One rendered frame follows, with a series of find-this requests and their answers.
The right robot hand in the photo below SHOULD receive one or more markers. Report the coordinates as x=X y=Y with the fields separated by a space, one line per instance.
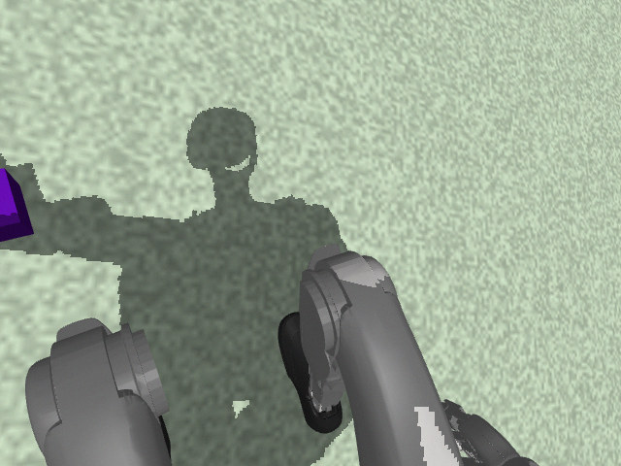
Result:
x=481 y=442

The carton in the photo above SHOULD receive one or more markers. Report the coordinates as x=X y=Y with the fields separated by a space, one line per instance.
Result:
x=14 y=218

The right robot foot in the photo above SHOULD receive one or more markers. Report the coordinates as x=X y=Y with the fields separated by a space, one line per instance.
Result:
x=297 y=369

